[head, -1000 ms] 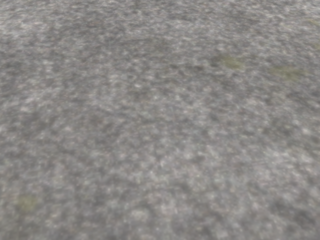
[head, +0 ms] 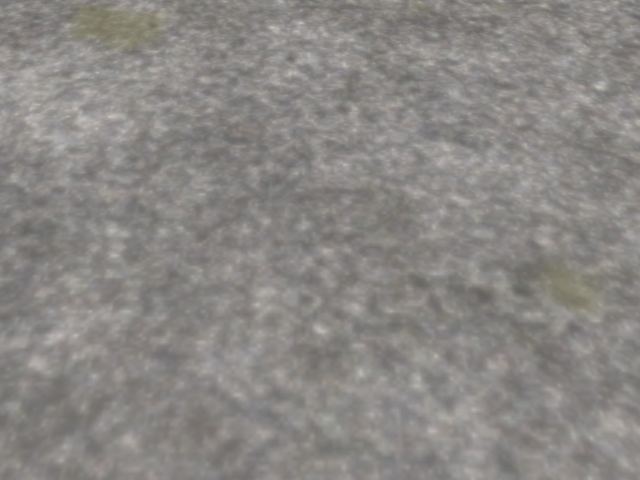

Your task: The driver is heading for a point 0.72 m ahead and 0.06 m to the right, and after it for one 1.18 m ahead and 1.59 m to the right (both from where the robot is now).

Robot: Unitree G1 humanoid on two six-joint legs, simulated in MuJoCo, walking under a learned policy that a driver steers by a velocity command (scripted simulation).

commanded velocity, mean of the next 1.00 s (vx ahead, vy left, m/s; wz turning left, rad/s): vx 0.49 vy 0.00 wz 0.06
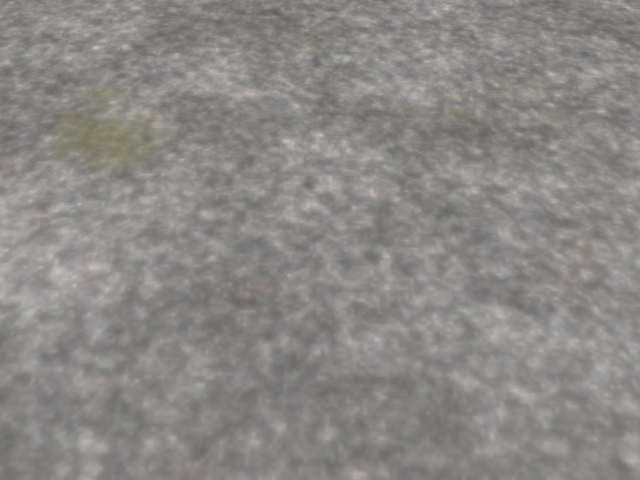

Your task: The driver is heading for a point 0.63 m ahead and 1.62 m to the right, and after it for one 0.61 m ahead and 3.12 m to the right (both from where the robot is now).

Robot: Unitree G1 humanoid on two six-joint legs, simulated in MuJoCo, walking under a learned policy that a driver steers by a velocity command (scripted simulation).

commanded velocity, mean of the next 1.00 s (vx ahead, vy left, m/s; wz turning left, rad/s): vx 0.07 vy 0.00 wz -0.56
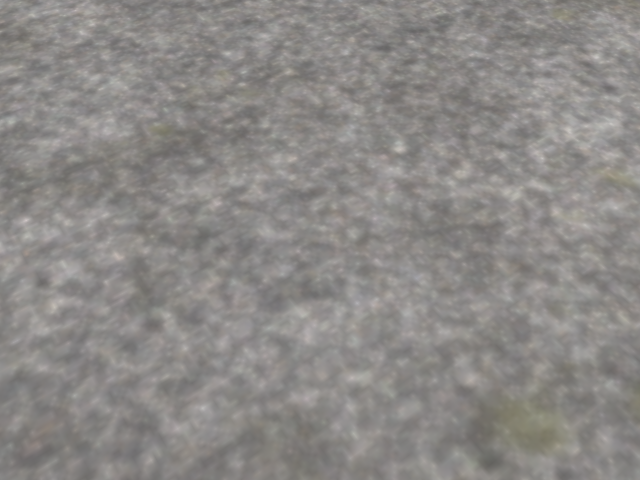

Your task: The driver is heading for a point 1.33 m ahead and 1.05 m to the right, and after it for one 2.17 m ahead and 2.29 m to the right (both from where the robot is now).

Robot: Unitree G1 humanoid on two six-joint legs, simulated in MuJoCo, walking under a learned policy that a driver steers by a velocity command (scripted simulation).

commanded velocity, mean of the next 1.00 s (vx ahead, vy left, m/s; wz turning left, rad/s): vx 0.00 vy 0.00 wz -0.38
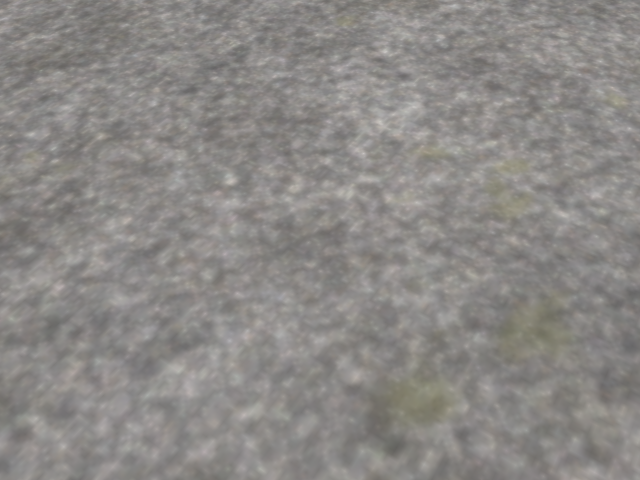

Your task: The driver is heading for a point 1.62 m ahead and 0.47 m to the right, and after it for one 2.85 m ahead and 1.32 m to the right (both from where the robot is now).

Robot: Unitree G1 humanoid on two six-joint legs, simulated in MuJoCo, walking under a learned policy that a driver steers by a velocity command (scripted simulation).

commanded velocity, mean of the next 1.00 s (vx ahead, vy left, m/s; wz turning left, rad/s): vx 0.20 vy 0.00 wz -0.44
